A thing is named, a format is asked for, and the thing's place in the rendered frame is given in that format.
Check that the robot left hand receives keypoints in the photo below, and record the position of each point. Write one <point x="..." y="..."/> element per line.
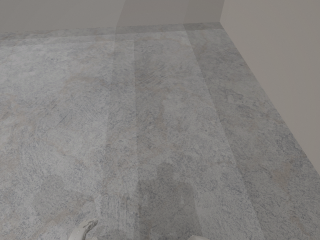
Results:
<point x="79" y="233"/>

